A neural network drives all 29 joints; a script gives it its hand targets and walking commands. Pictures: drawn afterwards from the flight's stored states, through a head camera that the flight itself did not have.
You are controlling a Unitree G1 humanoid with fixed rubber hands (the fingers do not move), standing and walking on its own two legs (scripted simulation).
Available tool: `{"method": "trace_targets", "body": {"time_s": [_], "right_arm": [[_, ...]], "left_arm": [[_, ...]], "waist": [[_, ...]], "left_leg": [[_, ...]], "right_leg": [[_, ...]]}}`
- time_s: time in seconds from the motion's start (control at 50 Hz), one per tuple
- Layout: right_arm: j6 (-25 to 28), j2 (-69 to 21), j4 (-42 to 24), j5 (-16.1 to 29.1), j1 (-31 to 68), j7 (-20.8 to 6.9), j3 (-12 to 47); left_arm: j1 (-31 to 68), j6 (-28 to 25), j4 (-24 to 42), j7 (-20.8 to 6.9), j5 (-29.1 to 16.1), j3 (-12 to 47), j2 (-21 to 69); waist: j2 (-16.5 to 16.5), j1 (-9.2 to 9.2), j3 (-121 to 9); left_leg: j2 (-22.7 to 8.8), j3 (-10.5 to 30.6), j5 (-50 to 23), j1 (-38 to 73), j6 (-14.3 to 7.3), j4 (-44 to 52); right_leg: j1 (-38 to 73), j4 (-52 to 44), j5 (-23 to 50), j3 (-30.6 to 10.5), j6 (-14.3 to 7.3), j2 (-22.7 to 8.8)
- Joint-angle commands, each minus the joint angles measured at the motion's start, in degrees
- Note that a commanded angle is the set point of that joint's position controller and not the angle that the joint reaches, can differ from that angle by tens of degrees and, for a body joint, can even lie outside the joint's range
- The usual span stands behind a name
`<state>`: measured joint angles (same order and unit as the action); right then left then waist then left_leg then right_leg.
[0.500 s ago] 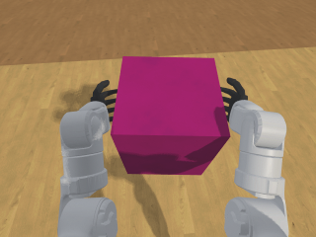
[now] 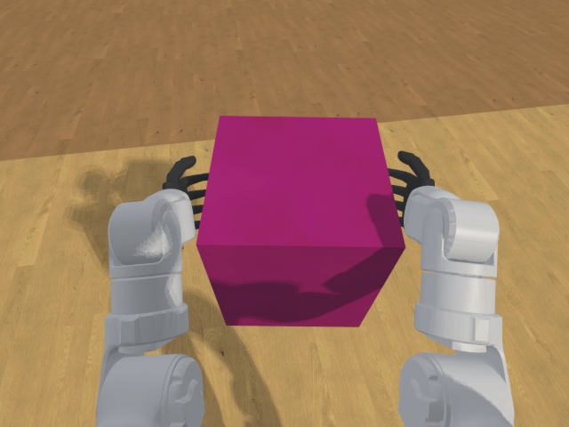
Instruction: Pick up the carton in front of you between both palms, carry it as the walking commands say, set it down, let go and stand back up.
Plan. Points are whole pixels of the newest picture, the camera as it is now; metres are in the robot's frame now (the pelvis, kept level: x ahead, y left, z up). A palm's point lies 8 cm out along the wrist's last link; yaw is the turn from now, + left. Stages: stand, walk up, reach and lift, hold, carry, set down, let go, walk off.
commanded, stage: carry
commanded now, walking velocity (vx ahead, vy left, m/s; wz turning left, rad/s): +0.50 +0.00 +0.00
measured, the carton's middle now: (295, 230) +0.38 -0.01 +0.09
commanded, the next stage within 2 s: none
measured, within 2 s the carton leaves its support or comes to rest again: neither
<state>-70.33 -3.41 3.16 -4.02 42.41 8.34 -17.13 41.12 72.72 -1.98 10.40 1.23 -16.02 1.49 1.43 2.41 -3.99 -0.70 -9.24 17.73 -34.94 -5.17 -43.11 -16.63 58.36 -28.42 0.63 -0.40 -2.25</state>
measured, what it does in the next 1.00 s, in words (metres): climbs: right foot, then left foot 0.03 m higher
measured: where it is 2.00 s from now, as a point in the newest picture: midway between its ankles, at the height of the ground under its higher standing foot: (279, 191)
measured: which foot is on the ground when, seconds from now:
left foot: down 0.00-0.40, up 0.42-0.78, down 0.80-1.00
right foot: up 0.00-0.36, down 0.38-0.82, up 0.84-1.00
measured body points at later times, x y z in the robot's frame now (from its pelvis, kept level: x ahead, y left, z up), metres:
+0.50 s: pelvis +0.29 -0.04 +0.04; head +0.30 -0.04 +0.49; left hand +0.64 +0.14 +0.19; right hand +0.68 -0.16 +0.19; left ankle +0.19 +0.08 -0.58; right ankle +0.35 -0.12 -0.68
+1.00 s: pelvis +0.58 +0.01 +0.08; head +0.62 +0.02 +0.53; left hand +0.97 +0.14 +0.20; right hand +0.95 -0.16 +0.21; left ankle +0.63 +0.09 -0.64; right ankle +0.55 -0.10 -0.55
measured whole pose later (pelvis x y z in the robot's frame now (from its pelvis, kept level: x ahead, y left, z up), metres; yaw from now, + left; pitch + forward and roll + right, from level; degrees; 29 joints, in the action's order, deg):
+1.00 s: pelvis +0.58 +0.01 +0.08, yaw +0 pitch +4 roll +0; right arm -68.8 -3.7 -0.5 -1.0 39.1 9.3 -17.1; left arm 40.2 72.2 1.7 10.1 3.2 -18.3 4.6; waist 1.3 4.4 0.2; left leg -0.1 -8.6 20.2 -25.8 -4.9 -35.7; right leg -37.1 75.0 -24.2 0.6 -2.6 -1.2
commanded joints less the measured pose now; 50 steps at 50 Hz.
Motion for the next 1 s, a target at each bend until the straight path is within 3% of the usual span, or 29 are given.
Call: {"method": "trace_targets", "body": {"time_s": [0.0,0.02,0.04,0.1,0.16,0.24,0.28,0.3,0.32,0.34,0.36,0.38,0.4,0.44,0.48,0.52,0.58,0.68,0.7,0.72,0.74,0.76,0.78,0.8,0.82,0.84,0.86,0.9,0.98], "right_arm": [[0.6,-56.56,-8.04,23.31,42.94,-6.68,37.73],[1.1,-57.73,-9.75,24.98,44.28,-6.94,39.11],[1.65,-57.73,-11.47,25.67,44.94,-6.96,39.94],[1.99,-54.27,-12.18,24.64,39.29,-6.46,39.6],[1.29,-50.43,-12.53,23.22,36.17,-6.11,39.55],[-0.21,-46.03,-11.09,21.01,34.16,-5.69,38.35],[-1.11,-43.85,-8.82,19.42,32.8,-5.25,36.76],[-1.63,-42.96,-6.71,18.39,31.01,-4.91,35.64],[-2.11,-41.78,-5.25,17.24,30.91,-4.52,34.27],[-2.66,-41.89,-4.34,16.51,30.94,-4.29,33.41],[-2.91,-42.19,-3.28,16.24,31.89,-4.22,32.61],[-2.7,-44.07,-2.5,16.28,33.62,-4.3,31.94],[-2.46,-46.57,-2.73,16.38,34.69,-4.46,31.66],[-1.8,-49.12,-3.34,15.36,36.19,-4.59,30.84],[-1.3,-49.72,-3.74,14.29,36.01,-4.13,31.04],[-0.99,-49.16,-4.33,13.64,35.71,-3.55,31.99],[-1.29,-46.73,-5.99,13.47,35.33,-2.85,32.96],[-2.96,-44.64,-0.79,12.99,30.31,-3.75,31.92],[-3.04,-45.03,0.22,13.19,30.3,-4.17,31.59],[-2.93,-45.54,1.01,13.59,30.73,-4.5,31.26],[-2.69,-46.34,1.73,14.16,30.81,-4.78,31.09],[-2.44,-46.76,1.83,14.68,31.78,-5.07,30.91],[-1.88,-46.72,1.96,15.64,33.53,-5.2,31.44],[-1.37,-49.43,2.68,16.52,33.87,-5.46,32.12],[-0.71,-52.56,-1.08,18.51,36.87,-5.82,33.92],[-0.18,-54.69,-3.06,20.22,40.19,-6.13,35.26],[0.49,-56.46,-7.01,22.94,43.68,-6.45,37.02],[1.39,-57.09,-11.48,25.45,45.49,-6.57,39.5],[1.44,-51.91,-14.5,24.87,39.58,-5.68,39.56]], "left_arm": [[41.73,-2.97,6.88,-5.49,-13.24,31.87,53.71],[41.4,-3.38,7.75,-5.21,-12.99,32.21,54.12],[40.83,-3.78,8.49,-4.94,-12.64,32.85,53.99],[37.69,-4.15,9.98,-4.45,-12.07,35.05,51.99],[36.05,-3.63,11.25,-4.47,-12.0,35.92,49.39],[36.18,-2.08,10.77,-4.81,-13.26,36.28,46.68],[35.32,-1.26,8.3,-4.93,-13.59,35.21,45.58],[35.04,-0.86,6.23,-5.0,-13.63,34.49,45.38],[33.09,-0.6,3.52,-4.99,-13.64,33.49,44.87],[32.76,-0.54,2.02,-4.82,-13.53,32.33,43.66],[33.71,-0.73,1.74,-4.76,-13.97,32.39,44.89],[36.25,-0.85,3.37,-5.18,-15.14,33.39,47.83],[39.59,-1.31,5.96,-5.82,-16.93,34.8,50.48],[48.79,-2.39,11.06,-7.07,-21.45,38.13,55.69],[51.66,-3.21,13.41,-7.63,-23.87,39.25,57.48],[49.56,-3.38,12.62,-7.63,-23.52,38.64,56.49],[46.95,-2.93,12.27,-7.15,-22.52,37.73,53.55],[39.21,-1.22,4.2,-6.52,-17.91,34.9,49.94],[38.49,-1.17,3.07,-6.55,-17.06,34.5,49.88],[38.7,-1.17,2.9,-6.58,-16.46,34.27,50.08],[39.61,-1.13,3.03,-6.55,-16.01,34.09,50.35],[40.94,-1.19,3.0,-6.4,-15.77,33.93,50.41],[39.91,-1.29,3.02,-6.4,-15.35,33.22,51.4],[40.83,-1.42,2.73,-6.18,-14.52,32.26,50.78],[41.04,-2.0,4.07,-5.99,-14.07,31.61,52.74],[42.08,-2.37,4.46,-5.75,-13.52,31.19,53.22],[43.12,-2.97,6.23,-5.39,-13.42,31.48,53.73],[41.98,-3.58,8.73,-4.68,-12.93,32.42,53.6],[37.43,-3.64,11.44,-3.82,-11.83,34.34,49.51]], "waist": [[-3.45,0.64,-25.81],[-3.73,-0.63,-26.0],[-4.83,-0.63,-25.79],[-7.53,0.36,-25.44],[-7.65,1.24,-23.77],[-10.6,0.95,-20.37],[-11.0,-1.7,-20.84],[-8.39,-4.24,-23.09],[-2.53,-7.69,-27.56],[14.63,-7.71,-32.42],[18.63,-7.87,-30.16],[11.12,-8.33,-27.34],[4.88,-8.51,-25.85],[-0.02,-6.45,-23.78],[3.15,-6.13,-23.48],[5.81,-6.22,-22.9],[5.54,-6.38,-21.79],[7.32,-6.11,-17.19],[8.23,-5.05,-17.53],[8.02,-2.24,-19.66],[5.23,2.29,-23.05],[-2.21,4.91,-27.38],[-21.11,1.71,-30.73],[-18.33,2.0,-30.25],[-12.09,1.43,-29.14],[-6.59,1.84,-27.48],[-3.69,1.28,-26.25],[-4.43,-0.19,-26.7],[-7.47,0.91,-26.38]], "left_leg": [[-16.81,31.17,-14.5,38.46,-9.16,17.39],[-15.71,28.13,-8.98,36.38,-7.37,19.03],[-15.08,26.69,-7.83,35.94,-6.96,19.92],[-14.75,22.93,-7.7,39.54,-8.0,21.12],[-14.08,18.01,-11.43,40.31,-8.34,21.39],[-12.0,11.45,-18.15,36.29,-5.87,21.06],[-10.99,7.99,-26.99,33.47,-3.66,14.94],[-9.28,3.99,-34.83,29.14,-1.28,5.23],[-7.29,2.64,-28.37,18.24,2.43,-7.48],[-1.2,3.45,-8.42,4.05,5.59,-21.8],[5.38,5.98,12.09,-11.58,4.96,-32.56],[1.93,9.82,13.03,-15.66,3.86,-38.08],[0.25,10.66,11.6,-15.7,3.1,-40.35],[-2.41,11.09,7.45,-13.99,2.72,-36.22],[-2.46,9.04,4.95,-13.34,2.91,-32.16],[-2.91,7.91,2.74,-15.72,3.14,-30.05],[-3.88,7.11,0.62,-16.94,3.69,-22.29],[-1.12,-0.16,-4.74,-3.87,2.86,-0.59],[0.5,-2.23,-4.15,1.14,2.36,2.63],[3.05,-4.19,-2.6,9.24,1.64,4.62],[5.21,-5.1,-1.53,21.9,0.7,9.1],[-3.17,9.13,3.33,37.86,-1.94,12.45],[-18.95,39.84,1.69,47.31,-8.58,17.99],[-20.31,48.66,-3.44,49.75,-11.85,21.55],[-17.97,42.44,-8.63,48.67,-11.4,18.62],[-17.24,37.27,-13.73,44.13,-9.43,16.88],[-16.94,32.93,-16.2,41.01,-8.67,16.85],[-15.44,27.97,-9.26,37.44,-7.21,18.66],[-15.04,22.89,-9.47,41.28,-8.41,20.19]], "right_leg": [[-28.49,22.97,4.58,-4.02,-2.21,-0.68],[-26.93,19.85,5.27,-3.56,-2.51,-1.67],[-27.0,17.92,5.38,-2.38,-2.73,-1.31],[-29.72,10.65,7.34,-0.04,-2.46,-1.34],[-28.93,-1.39,9.33,1.77,-1.62,-1.69],[-19.36,-16.8,13.54,7.01,-1.88,0.78],[-9.04,-22.83,13.63,11.26,-2.69,4.09],[2.57,-27.32,14.98,13.35,-3.39,6.11],[19.03,-27.65,12.97,4.57,-5.5,0.34],[30.92,-31.01,14.12,-23.04,-11.38,-14.75],[37.31,-36.0,24.07,-36.73,-17.4,-17.81],[35.23,-33.89,28.32,-34.81,-17.6,-17.93],[30.2,-32.49,31.14,-30.25,-16.23,-16.64],[23.56,-33.98,24.16,-21.75,-12.95,-14.82],[21.73,-36.09,17.61,-16.7,-10.89,-13.25],[23.07,-37.45,16.94,-15.35,-11.97,-13.03],[24.15,-38.41,20.19,-11.1,-12.62,-12.77],[17.99,-38.48,32.95,-1.53,-9.41,-9.25],[16.97,-35.96,40.25,0.23,-8.49,-9.14],[15.56,-29.08,49.92,2.56,-7.26,-8.69],[11.37,-16.71,56.0,6.18,-5.15,-6.75],[-1.69,-1.48,41.73,5.76,-1.88,-4.35],[-17.88,11.9,5.04,3.07,0.99,3.76],[-27.13,22.44,-0.31,-0.92,-0.33,5.65],[-29.42,25.29,1.23,-3.06,-2.08,2.67],[-29.46,25.35,1.72,-3.36,-2.04,1.72],[-29.47,23.26,3.21,-3.44,-2.08,0.4],[-27.2,18.66,4.75,-2.98,-2.51,-1.37],[-30.15,8.38,5.69,0.15,-2.26,-1.24]]}}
